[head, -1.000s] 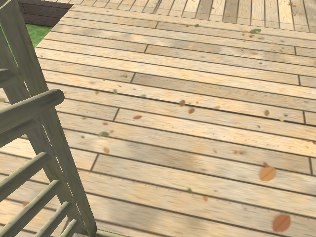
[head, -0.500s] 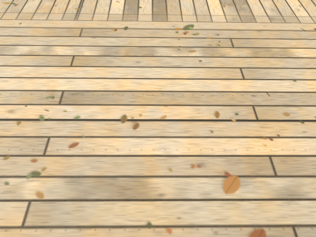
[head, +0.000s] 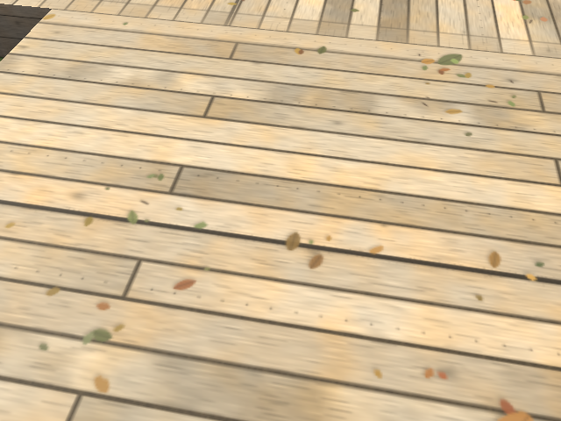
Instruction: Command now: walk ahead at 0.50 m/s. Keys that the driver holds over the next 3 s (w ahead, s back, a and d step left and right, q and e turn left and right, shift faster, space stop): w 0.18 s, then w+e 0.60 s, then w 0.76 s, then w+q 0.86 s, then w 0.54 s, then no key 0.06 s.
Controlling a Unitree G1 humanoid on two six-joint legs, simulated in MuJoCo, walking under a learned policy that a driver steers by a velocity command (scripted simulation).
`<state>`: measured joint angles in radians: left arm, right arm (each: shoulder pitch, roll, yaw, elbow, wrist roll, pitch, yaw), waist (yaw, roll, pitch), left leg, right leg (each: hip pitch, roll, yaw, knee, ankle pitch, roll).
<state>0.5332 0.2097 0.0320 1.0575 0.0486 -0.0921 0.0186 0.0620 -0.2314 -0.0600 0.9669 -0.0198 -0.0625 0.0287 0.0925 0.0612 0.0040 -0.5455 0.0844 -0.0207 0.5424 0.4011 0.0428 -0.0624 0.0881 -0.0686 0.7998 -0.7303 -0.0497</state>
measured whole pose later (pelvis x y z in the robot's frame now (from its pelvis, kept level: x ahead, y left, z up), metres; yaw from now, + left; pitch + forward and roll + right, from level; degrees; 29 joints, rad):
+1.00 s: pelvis +0.59 -0.03 -0.10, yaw -20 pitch +2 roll -1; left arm 0.42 0.23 0.06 0.98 0.01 -0.05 0.01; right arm 0.02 -0.24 -0.02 0.82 -0.03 -0.03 0.02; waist 0.07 0.03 0.05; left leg -0.59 0.06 0.02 0.60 -0.04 0.00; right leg 0.05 0.14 0.13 0.25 -0.31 -0.12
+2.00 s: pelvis +1.07 -0.23 -0.10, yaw -10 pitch +0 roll -1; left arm 0.40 0.20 0.04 0.97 0.02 -0.10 0.02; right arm 0.16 -0.24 -0.06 0.87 -0.03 0.00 0.05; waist 0.03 0.04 0.04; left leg -0.65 0.09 0.03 0.85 -0.03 0.05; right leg 0.02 0.04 -0.25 0.22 -0.25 -0.06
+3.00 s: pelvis +1.62 -0.23 -0.09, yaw +11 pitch +0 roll -1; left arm 0.37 0.23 0.04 0.92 0.01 -0.08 -0.01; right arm 0.21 -0.27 -0.03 0.84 -0.04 -0.03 0.03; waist 0.02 0.05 0.04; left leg -0.56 0.06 -0.03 1.00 -0.23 0.03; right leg -0.11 0.07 -0.06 0.27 -0.16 -0.09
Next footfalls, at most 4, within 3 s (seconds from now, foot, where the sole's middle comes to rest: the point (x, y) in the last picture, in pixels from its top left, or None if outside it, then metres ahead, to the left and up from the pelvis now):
0.10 left None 0.23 0.12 -0.88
0.58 right None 0.49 -0.06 -0.88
1.08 left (319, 327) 0.83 -0.01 -0.88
1.62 right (415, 281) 1.02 -0.29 -0.88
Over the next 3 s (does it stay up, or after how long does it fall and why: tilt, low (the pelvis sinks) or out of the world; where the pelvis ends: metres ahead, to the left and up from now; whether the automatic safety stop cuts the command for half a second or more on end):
stays up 1.62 -0.23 -0.09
